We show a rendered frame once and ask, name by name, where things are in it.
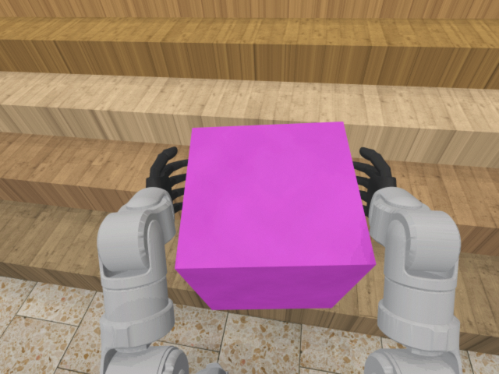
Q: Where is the robot left upper arm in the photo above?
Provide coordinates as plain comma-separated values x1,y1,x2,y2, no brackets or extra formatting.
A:
105,346,189,374

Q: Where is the right robot hand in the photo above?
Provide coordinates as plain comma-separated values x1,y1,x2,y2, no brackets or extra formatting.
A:
353,147,397,218

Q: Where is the carton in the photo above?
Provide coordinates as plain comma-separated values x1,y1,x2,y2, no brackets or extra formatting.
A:
175,122,376,310

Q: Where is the left robot forearm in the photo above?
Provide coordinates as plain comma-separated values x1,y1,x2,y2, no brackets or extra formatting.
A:
97,187,176,374

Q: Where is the right robot forearm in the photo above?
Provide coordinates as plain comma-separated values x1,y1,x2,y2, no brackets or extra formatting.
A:
369,187,463,374

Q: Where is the robot left shin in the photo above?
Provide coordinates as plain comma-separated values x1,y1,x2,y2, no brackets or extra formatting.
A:
206,362,222,369

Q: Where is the left robot hand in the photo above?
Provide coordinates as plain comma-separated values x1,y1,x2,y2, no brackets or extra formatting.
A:
146,146,188,213

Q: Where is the robot right upper arm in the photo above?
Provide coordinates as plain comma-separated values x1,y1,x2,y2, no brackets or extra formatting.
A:
364,348,455,374

